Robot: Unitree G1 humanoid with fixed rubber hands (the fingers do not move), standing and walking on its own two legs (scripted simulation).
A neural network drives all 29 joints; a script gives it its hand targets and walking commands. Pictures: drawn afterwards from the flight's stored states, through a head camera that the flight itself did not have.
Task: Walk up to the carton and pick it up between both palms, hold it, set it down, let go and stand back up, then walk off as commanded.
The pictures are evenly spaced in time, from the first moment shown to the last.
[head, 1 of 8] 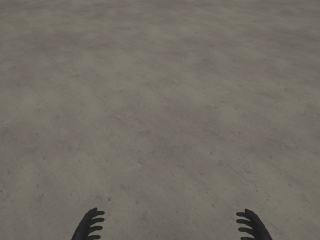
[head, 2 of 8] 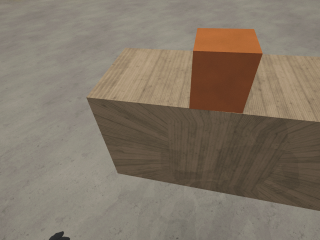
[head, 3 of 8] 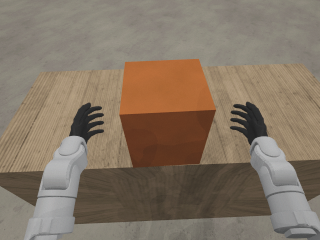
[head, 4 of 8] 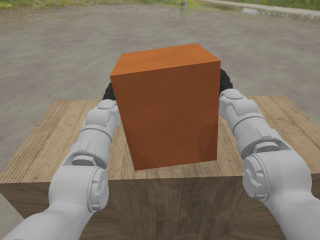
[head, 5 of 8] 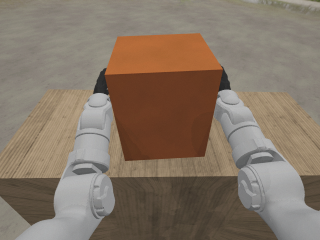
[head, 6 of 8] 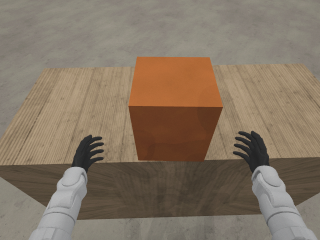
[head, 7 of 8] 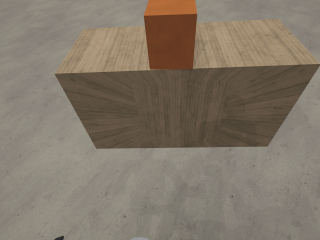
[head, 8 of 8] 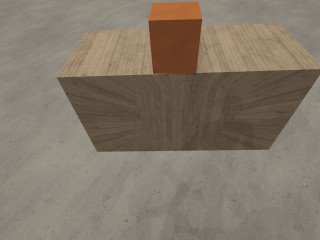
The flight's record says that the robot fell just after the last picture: no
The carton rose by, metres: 0.23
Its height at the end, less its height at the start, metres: +0.00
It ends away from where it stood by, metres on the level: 0.02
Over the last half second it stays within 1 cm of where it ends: yes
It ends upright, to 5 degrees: yes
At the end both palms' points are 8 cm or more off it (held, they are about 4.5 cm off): yes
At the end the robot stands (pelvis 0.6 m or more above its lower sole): yes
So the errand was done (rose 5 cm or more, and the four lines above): yes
